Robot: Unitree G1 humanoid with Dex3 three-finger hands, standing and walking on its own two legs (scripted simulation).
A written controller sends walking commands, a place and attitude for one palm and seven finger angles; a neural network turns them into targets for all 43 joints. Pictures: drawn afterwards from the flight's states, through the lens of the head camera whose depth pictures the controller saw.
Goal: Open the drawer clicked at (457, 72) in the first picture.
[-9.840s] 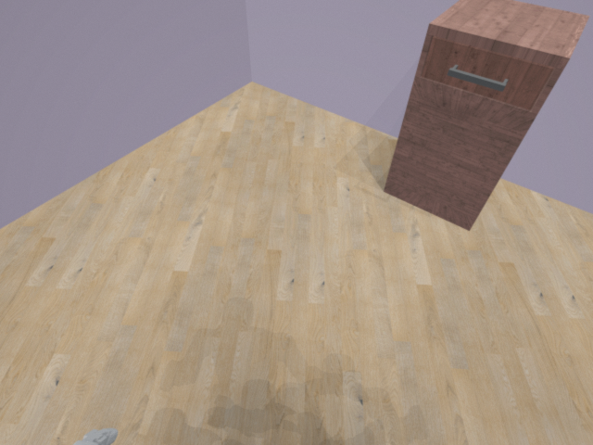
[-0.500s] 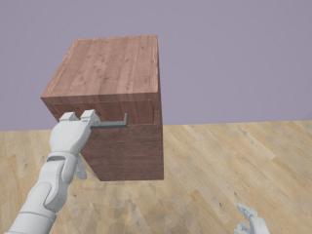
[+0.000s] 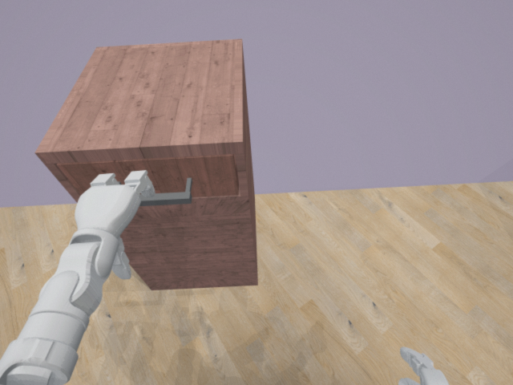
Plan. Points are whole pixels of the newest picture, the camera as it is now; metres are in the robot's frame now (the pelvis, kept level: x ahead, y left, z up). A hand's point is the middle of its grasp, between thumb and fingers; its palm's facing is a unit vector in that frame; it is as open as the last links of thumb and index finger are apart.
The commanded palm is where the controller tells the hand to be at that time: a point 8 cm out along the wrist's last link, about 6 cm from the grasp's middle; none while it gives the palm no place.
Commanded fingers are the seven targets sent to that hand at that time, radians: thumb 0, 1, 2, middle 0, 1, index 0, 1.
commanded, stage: move the hooked fingers above the handle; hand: left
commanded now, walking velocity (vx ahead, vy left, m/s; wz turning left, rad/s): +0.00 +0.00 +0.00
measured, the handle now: (151, 192) +0.51 +0.30 -0.08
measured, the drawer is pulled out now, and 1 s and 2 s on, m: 0.00 0.00 0.00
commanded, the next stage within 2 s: lower the fingers behind the handle in 1.70 s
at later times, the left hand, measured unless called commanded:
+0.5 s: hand (138, 207) +0.40 +0.27 +0.01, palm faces -0.06 -0.04 -1.00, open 13.9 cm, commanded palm +0.39 +0.27 +0.06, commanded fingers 0.00 -0.50 0.30 -0.30 -1.20 -0.30 -1.20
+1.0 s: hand (145, 195) +0.46 +0.28 -0.03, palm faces -0.11 -0.03 -0.99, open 13.9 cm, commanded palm +0.46 +0.28 +0.03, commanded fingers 0.00 -0.50 0.30 -0.30 -1.20 -0.30 -1.20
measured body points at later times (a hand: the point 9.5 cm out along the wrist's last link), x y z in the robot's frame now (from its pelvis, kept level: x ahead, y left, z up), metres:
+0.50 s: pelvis -0.01 +0.01 -0.01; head +0.06 +0.00 +0.43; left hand +0.40 +0.27 +0.06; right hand +0.07 -0.25 -0.14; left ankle -0.05 +0.12 -0.73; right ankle -0.01 -0.10 -0.73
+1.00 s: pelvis -0.01 +0.02 -0.03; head +0.11 +0.03 +0.40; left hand +0.46 +0.28 +0.02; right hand -0.02 -0.26 -0.15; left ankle -0.05 +0.12 -0.73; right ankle -0.01 -0.10 -0.73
